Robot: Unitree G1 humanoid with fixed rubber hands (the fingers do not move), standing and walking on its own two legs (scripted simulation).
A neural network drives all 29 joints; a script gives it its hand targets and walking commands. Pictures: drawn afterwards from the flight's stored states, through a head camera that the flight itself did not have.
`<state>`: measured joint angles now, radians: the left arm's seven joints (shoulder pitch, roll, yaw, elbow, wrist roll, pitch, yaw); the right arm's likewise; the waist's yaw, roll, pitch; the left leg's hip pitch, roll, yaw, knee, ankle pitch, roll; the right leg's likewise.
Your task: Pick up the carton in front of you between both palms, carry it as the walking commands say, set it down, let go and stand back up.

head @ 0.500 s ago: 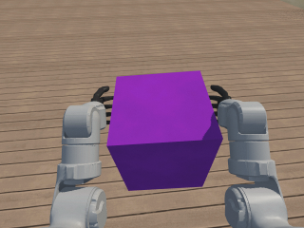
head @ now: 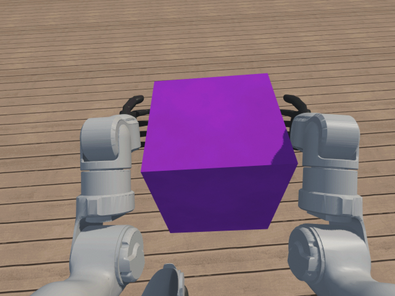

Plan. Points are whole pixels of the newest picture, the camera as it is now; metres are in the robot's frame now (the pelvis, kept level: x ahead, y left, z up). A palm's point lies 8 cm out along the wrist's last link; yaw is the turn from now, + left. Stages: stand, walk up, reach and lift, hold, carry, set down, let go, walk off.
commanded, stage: carry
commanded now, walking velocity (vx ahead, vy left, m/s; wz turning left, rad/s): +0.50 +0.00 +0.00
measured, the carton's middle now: (214, 160) +0.37 +0.01 +0.09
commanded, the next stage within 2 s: none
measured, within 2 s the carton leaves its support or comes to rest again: neither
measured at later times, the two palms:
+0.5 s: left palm (158, 23) +0.64 +0.15 +0.24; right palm (292, 30) +0.62 -0.15 +0.24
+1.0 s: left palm (158, 18) +0.88 +0.21 +0.17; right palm (253, 17) +0.88 -0.09 +0.17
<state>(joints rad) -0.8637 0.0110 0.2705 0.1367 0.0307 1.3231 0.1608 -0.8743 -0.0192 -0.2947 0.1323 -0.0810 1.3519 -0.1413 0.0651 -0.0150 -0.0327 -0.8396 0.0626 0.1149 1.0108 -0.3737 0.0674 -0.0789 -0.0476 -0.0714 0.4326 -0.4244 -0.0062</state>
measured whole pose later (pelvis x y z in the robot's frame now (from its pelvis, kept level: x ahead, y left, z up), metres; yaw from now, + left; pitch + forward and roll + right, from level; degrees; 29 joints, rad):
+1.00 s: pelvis +0.52 +0.05 +0.05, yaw -1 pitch +5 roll +1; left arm -0.67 0.00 0.23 0.11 0.06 1.21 0.11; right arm -0.68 0.03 -0.22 0.13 -0.08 1.22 -0.12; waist 0.00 -0.03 -0.04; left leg -0.49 0.01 0.17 0.53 -0.11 0.09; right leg -0.24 -0.05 -0.05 0.83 -0.47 0.00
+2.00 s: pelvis +1.11 +0.07 +0.06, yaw -2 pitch +4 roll +0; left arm -0.17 -0.13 0.13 -0.29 0.12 1.24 0.08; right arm -0.18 0.14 -0.09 -0.24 -0.13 1.22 -0.09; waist -0.01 -0.03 -0.13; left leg -0.43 0.06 0.23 0.52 -0.15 0.07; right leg -0.27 -0.08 -0.07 1.02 -0.45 0.01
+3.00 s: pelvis +1.63 +0.04 +0.06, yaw -1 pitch +4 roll +1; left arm -0.18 -0.14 0.13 -0.33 0.13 1.22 0.07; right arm -0.18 0.14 -0.10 -0.30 -0.12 1.21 -0.09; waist 0.00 -0.04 -0.10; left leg -0.36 0.03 0.22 0.49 -0.20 0.05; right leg -0.11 -0.08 -0.13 0.46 -0.41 0.04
